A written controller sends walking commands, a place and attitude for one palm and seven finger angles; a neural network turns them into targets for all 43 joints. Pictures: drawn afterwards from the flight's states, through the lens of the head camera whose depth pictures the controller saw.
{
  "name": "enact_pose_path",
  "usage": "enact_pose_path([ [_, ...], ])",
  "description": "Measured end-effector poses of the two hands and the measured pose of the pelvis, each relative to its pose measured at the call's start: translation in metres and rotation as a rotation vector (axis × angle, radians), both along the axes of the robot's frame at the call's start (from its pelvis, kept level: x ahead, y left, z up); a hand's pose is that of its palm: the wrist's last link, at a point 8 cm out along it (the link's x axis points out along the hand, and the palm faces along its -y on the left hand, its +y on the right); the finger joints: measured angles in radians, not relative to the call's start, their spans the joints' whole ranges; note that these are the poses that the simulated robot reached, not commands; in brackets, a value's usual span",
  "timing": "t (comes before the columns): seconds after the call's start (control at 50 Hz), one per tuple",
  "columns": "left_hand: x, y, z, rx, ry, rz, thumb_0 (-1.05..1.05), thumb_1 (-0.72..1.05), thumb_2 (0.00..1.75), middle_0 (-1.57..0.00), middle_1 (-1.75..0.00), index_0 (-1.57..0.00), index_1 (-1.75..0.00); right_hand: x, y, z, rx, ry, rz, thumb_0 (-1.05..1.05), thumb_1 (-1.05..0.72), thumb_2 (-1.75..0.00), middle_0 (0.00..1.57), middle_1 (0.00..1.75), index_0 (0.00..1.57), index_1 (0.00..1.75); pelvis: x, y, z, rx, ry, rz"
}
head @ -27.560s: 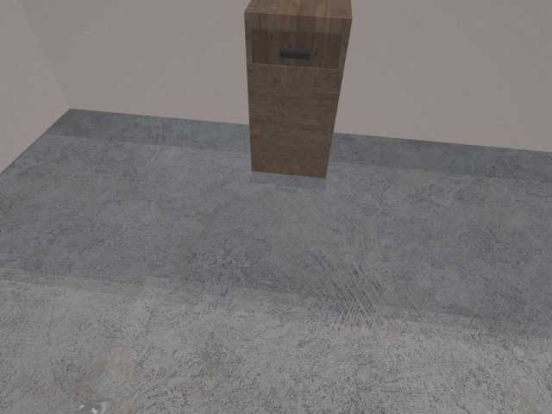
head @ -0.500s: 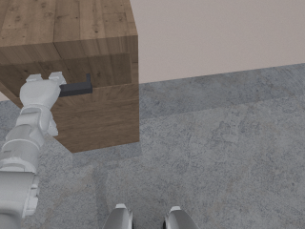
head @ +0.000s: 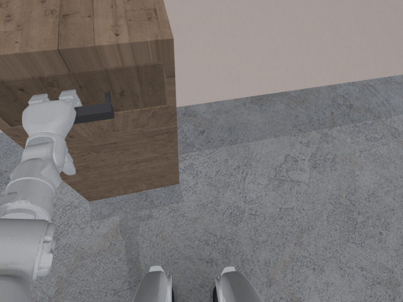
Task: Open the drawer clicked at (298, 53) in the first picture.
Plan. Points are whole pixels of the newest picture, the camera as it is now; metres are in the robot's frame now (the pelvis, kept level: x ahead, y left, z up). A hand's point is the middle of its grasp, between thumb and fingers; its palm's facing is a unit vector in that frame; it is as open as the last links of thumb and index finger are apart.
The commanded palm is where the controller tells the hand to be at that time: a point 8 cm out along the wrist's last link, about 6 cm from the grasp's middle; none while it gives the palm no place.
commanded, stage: lower the fingers behind the handle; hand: left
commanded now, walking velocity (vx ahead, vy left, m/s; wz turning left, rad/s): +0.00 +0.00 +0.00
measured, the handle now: (82, 107) +0.52 +0.24 +0.00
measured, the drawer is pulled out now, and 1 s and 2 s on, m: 0.00 0.00 0.09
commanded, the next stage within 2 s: close the thumb around the handle in 0.18 s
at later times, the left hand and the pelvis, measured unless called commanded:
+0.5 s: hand (61, 136) +0.46 +0.28 -0.02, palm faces -0.11 -0.04 -0.99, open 12.5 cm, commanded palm +0.45 +0.26 +0.03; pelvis +0.00 +0.00 +0.00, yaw +0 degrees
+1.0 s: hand (64, 135) +0.47 +0.28 -0.02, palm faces -0.09 -0.04 -0.99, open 5.9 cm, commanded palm +0.46 +0.26 +0.03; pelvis +0.01 +0.00 +0.00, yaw +0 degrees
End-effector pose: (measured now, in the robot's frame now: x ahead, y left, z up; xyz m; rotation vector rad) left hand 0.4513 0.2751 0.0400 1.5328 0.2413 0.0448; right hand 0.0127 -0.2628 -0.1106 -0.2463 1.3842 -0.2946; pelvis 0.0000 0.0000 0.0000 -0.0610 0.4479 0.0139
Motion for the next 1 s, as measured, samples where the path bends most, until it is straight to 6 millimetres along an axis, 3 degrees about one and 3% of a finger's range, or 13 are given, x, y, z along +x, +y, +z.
enact_pose_path([
  [0.22,-0.002,0.001,-0.01,0.011,-0.108,0.005,0.0,-0.48,0.3,-0.32,-1.2,-0.31,-1.22,-0.003,-0.009,-0.01,-0.005,0.047,0.007,0.01,-0.9,-0.9,0.2,0.3,0.21,0.3,-0.001,0.0,-0.01,-0.001,0.026,0.0],
  [0.4,-0.005,0.004,-0.004,0.019,-0.031,0.073,0.0,-0.43,0.32,-0.32,-1.21,-0.32,-1.23,0.009,-0.006,-0.002,0.009,0.003,0.007,0.01,-0.9,-0.9,0.2,0.3,0.21,0.3,0.001,-0.002,0.0,0.004,0.002,-0.001],
  [0.54,-0.006,0.003,0.0,0.003,-0.021,0.014,0.0,-0.19,0.43,-0.34,-1.24,-0.33,-1.24,0.012,-0.008,0.002,-0.009,-0.012,0.009,0.01,-0.9,-0.9,0.2,0.3,0.21,0.3,0.004,-0.002,0.002,0.003,-0.002,0.001],
  [0.88,-0.002,-0.002,-0.004,0.035,-0.055,0.054,0.0,0.67,0.8,-0.4,-1.33,-0.38,-1.33,0.014,-0.004,-0.007,0.02,0.007,0.014,0.01,-0.9,-0.9,0.2,0.3,0.21,0.3,0.003,-0.002,-0.001,0.004,0.008,0.006],
  [1.0,-0.001,-0.002,-0.004,0.006,-0.027,0.058,0.02,0.69,0.78,-0.41,-1.35,-0.37,-1.35,0.01,-0.005,-0.002,0.013,0.01,0.004,0.01,-0.9,-0.9,0.2,0.3,0.21,0.3,0.006,-0.003,0.002,0.006,0.004,0.002],
])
